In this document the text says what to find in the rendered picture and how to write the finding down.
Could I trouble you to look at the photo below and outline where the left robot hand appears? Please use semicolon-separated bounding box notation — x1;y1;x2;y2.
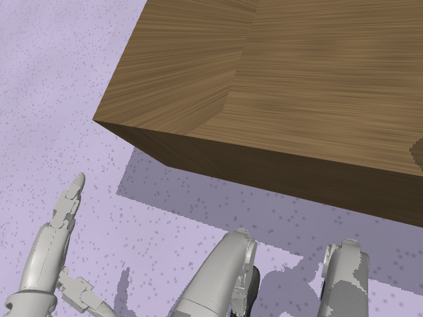
19;172;117;317

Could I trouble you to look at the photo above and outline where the left robot arm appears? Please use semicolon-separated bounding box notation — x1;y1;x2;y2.
2;290;58;317

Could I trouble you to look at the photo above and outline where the left robot foot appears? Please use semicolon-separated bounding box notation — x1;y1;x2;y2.
230;266;260;317

